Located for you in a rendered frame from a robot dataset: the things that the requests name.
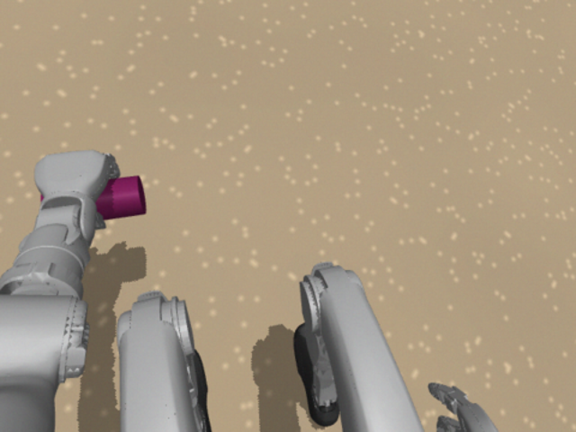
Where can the left robot foot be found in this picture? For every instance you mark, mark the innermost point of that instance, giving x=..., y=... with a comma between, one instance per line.
x=202, y=392

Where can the left robot hand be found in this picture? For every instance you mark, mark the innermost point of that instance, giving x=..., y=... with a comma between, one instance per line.
x=85, y=171

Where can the right robot hand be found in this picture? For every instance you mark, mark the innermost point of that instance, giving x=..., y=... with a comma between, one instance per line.
x=472, y=418

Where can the right robot foot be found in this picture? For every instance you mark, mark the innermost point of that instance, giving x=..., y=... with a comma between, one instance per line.
x=323, y=416

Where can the left robot arm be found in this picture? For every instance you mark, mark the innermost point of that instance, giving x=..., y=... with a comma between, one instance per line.
x=43, y=328

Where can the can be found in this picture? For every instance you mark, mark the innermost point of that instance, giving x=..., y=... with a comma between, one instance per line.
x=122, y=197

